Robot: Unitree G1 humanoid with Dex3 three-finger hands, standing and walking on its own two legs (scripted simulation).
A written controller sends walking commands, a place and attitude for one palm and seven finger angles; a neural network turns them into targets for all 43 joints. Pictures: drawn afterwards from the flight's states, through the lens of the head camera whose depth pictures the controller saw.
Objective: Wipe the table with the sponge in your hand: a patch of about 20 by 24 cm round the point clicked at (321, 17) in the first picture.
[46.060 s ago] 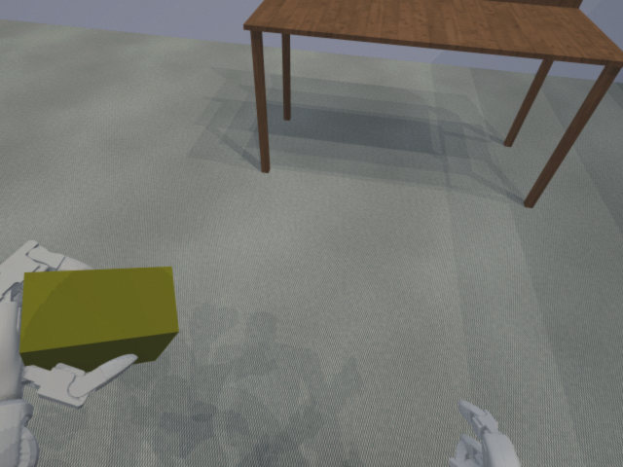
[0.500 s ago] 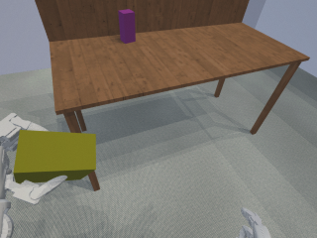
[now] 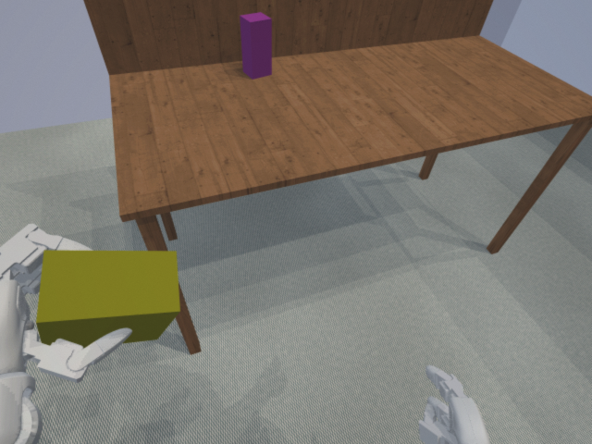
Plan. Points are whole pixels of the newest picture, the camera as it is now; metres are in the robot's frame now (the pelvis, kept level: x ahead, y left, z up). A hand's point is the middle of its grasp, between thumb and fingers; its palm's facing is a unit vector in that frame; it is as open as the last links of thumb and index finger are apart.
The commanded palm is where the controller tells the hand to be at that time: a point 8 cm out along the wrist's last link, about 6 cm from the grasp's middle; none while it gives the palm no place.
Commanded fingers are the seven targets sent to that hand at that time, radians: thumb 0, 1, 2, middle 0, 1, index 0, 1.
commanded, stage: stop stepping back and stand still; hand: left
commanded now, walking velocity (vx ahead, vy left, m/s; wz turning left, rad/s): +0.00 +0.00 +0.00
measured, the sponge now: (128, 300) +0.23 +0.21 +0.13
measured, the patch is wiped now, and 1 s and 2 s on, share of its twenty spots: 1.00 1.00 1.00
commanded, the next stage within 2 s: stand and wait in 0.24 s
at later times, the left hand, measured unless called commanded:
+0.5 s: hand (83, 294) +0.22 +0.24 +0.16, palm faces +0.40 -0.85 -0.34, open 10.5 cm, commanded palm +0.17 +0.28 +0.18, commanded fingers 0.00 0.10 1.30 -1.20 -1.60 -1.20 -1.60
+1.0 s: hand (79, 297) +0.22 +0.25 +0.15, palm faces +0.40 -0.85 -0.35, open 10.5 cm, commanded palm +0.17 +0.28 +0.18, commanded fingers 0.00 0.10 1.30 -1.20 -1.60 -1.20 -1.60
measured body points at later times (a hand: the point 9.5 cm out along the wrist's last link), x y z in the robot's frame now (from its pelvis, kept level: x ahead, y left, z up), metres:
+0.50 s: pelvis +0.01 +0.00 +0.00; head +0.01 +0.01 +0.45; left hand +0.19 +0.28 +0.17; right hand +0.18 -0.23 -0.07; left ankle +0.00 +0.11 -0.74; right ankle +0.03 -0.13 -0.74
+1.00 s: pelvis +0.01 +0.00 +0.00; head +0.01 +0.01 +0.45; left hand +0.19 +0.29 +0.17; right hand +0.19 -0.23 -0.07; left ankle +0.00 +0.11 -0.74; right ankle +0.03 -0.13 -0.74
